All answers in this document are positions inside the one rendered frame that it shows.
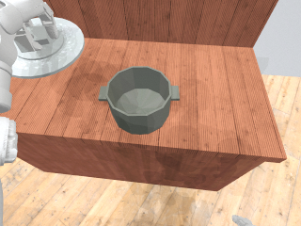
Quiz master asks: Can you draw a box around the pot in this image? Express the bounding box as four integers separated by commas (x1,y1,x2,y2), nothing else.
98,66,180,135

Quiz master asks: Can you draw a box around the knob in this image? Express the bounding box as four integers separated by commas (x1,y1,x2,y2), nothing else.
21,24,50,45

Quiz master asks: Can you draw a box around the left robot upper arm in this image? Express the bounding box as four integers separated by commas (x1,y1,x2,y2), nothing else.
0,117,18,226

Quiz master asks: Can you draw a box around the lid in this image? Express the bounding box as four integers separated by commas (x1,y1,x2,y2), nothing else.
11,17,85,79

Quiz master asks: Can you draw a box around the left robot hand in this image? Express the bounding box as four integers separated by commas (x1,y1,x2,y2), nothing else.
7,0,58,53

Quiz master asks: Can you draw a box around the left robot forearm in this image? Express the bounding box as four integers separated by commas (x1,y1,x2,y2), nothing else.
0,0,24,113

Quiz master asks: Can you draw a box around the table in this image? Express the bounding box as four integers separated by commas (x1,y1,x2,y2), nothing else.
0,0,288,192

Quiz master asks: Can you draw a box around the right robot hand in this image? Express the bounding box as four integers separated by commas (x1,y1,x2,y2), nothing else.
231,215,257,226

